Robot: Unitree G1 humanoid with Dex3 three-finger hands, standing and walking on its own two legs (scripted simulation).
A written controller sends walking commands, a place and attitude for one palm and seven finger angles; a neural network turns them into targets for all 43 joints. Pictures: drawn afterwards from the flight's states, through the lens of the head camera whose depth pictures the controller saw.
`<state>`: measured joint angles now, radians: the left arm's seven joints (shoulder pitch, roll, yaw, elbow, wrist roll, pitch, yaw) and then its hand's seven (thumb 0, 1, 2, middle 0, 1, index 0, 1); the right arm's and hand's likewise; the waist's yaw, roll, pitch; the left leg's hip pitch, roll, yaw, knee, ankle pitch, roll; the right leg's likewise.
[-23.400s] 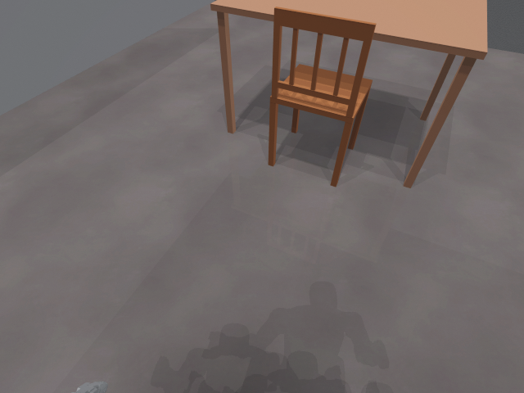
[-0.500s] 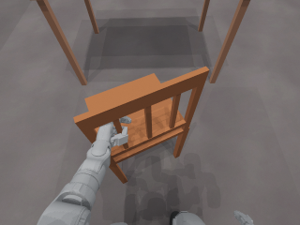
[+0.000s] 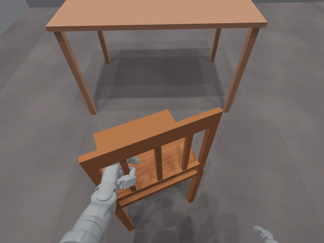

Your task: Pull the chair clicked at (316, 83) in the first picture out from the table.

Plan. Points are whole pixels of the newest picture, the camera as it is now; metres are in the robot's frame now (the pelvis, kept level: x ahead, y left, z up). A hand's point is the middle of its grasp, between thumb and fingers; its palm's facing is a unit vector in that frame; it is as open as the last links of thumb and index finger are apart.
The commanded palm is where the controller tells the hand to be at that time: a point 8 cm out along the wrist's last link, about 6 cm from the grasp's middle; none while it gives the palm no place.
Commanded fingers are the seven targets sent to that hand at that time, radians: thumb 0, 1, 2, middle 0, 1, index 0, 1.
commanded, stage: stop walking, hand still on the chair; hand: left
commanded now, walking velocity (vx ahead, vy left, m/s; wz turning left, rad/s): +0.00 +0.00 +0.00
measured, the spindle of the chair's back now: (158, 164) +0.37 +0.03 -0.12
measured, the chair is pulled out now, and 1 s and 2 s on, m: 0.64 0.64 0.64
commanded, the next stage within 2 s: open the thumb and straighten the fingers in 0.18 s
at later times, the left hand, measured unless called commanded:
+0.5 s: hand (131, 175) +0.30 +0.10 -0.06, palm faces -0.05 -0.99 -0.10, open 6.9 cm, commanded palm +0.28 +0.16 -0.04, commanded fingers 0.00 -0.55 0.20 -0.45 -1.30 -0.45 -1.30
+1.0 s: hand (131, 175) +0.30 +0.10 -0.06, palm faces -0.06 -0.99 -0.10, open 16.9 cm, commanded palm +0.29 +0.16 -0.04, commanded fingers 0.00 -0.55 0.20 0.00 0.00 0.00 0.00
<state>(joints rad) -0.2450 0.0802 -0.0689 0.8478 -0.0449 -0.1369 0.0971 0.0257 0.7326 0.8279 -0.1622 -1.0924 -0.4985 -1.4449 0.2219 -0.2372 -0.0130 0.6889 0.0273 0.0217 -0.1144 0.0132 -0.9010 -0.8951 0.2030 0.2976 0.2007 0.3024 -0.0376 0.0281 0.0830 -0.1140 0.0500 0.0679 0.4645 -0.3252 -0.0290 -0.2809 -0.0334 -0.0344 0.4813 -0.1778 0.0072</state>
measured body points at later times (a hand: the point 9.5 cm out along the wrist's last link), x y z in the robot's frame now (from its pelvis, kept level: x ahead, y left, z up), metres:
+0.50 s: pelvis +0.00 +0.00 -0.01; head +0.04 -0.01 +0.44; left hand +0.30 +0.15 -0.05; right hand +0.12 -0.25 -0.12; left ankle -0.05 +0.13 -0.74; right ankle +0.05 -0.12 -0.74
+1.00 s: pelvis -0.01 +0.00 -0.03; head +0.04 -0.02 +0.42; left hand +0.30 +0.15 -0.05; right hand +0.13 -0.25 -0.14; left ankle -0.05 +0.13 -0.74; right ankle +0.05 -0.12 -0.74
